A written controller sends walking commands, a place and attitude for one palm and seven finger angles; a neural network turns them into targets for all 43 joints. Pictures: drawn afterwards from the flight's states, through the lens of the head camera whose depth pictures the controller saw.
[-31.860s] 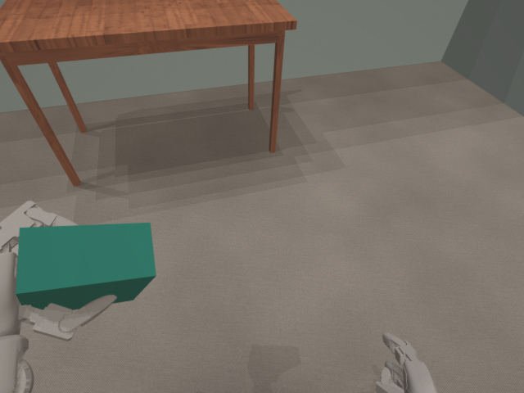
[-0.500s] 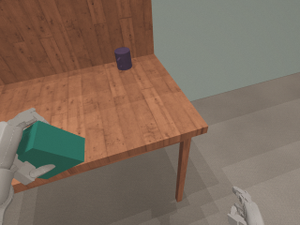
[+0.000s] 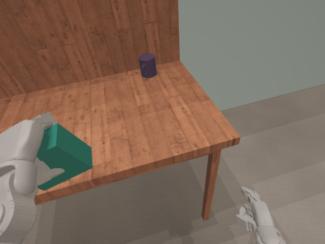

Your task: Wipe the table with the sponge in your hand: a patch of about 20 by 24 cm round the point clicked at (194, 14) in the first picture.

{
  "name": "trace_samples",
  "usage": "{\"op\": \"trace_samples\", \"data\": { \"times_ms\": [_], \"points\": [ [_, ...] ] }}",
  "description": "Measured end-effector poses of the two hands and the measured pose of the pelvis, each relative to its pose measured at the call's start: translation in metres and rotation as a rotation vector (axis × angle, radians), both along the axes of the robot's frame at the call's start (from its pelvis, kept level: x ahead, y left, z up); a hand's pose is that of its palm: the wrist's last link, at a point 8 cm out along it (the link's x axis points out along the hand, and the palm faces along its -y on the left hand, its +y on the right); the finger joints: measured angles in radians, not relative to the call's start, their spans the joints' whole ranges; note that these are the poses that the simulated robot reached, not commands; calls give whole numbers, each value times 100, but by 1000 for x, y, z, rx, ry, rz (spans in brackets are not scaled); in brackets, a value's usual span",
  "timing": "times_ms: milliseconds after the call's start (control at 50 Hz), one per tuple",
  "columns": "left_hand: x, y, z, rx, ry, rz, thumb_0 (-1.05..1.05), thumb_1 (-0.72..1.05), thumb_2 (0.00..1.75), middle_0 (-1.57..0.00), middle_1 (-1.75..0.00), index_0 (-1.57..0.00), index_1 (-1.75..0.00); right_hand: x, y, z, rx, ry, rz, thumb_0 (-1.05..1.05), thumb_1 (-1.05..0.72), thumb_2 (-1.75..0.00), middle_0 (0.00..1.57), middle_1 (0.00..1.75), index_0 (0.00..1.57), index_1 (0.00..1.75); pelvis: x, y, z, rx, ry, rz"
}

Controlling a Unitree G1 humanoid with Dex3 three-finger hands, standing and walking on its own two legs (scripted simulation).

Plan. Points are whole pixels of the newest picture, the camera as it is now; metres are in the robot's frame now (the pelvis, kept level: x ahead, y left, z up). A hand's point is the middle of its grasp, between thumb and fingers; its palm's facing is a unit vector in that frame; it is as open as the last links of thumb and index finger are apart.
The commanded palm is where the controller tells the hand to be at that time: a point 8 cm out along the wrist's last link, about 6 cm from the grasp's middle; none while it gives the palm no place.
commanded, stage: turn the palm down, sponge in hand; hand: left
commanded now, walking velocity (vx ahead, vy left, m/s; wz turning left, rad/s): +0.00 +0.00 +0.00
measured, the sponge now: (56, 162) +0.23 +0.30 +0.12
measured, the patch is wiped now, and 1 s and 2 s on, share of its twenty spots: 0.00 0.00 0.00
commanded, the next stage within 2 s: move the sponge above the wiping area in 0.84 s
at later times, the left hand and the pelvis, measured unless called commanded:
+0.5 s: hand (50, 155) +0.22 +0.28 +0.16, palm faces +0.19 -0.09 -0.98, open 10.2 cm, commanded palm +0.18 +0.28 +0.23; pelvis -0.01 +0.00 +0.00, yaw +0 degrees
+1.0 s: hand (61, 153) +0.23 +0.26 +0.16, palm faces +0.16 -0.08 -0.98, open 10.2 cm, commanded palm +0.19 +0.27 +0.23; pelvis +0.00 -0.01 +0.00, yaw -1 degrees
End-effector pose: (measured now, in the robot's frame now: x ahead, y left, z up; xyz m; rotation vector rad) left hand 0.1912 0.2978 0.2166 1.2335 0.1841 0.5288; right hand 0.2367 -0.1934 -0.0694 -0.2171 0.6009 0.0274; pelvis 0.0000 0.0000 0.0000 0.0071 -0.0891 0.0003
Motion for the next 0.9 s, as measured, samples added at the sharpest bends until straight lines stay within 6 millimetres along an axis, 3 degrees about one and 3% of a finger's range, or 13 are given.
{"op": "trace_samples", "data": {
  "times_ms": [60,220,360,580,900],
  "points": [
    [1,1,-5,5,60,6,-1,-51,104,-71,-133,-74,-132,1,5,1,-4,0,17,2,-90,-90,20,30,21,30,-4,2,1,0,-3,5],
    [3,-20,-5,102,85,-110,-1,-51,104,-71,-133,-74,-132,2,14,6,-10,-1,49,2,-90,-90,20,30,21,30,-9,3,2,2,-10,0],
    [2,-11,5,153,61,-17,-1,-51,104,-72,-133,-74,-132,0,16,4,19,21,63,2,-90,-90,20,30,21,30,-11,0,3,2,-15,-2],
    [2,-28,-11,160,129,-45,-1,-51,104,-71,-133,-74,-132,1,5,2,17,18,60,2,-90,-90,20,30,21,30,-11,-7,3,5,-16,-2],
    [9,-35,-6,158,114,-34,-1,-51,104,-71,-133,-74,-132,7,-12,6,18,1,29,2,-90,-90,20,30,21,30,-6,-15,3,7,-16,-8]
  ]
}}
